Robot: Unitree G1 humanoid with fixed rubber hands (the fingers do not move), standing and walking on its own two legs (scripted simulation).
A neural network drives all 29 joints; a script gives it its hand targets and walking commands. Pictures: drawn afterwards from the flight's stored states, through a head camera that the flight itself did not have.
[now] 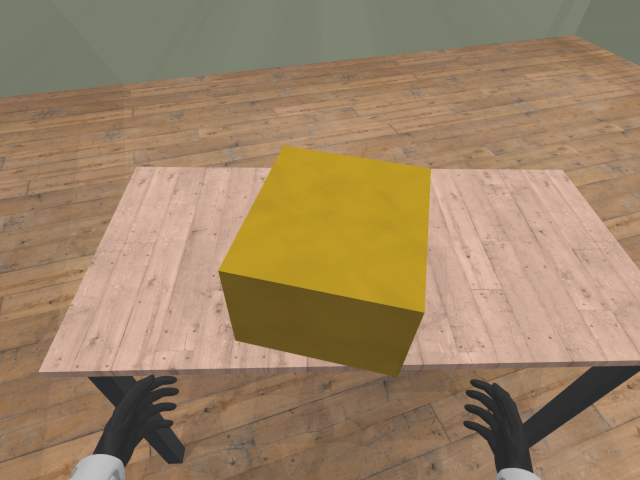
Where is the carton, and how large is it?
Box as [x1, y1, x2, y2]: [218, 146, 430, 376]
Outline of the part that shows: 283,146 218,270 235,340 397,376 424,312 430,169 296,147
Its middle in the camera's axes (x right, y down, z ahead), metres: +0.03 +0.02 +0.67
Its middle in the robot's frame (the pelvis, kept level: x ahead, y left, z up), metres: +0.48 +0.02 -0.03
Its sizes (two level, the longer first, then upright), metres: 0.311 0.273 0.186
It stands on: a table, 0.66 m high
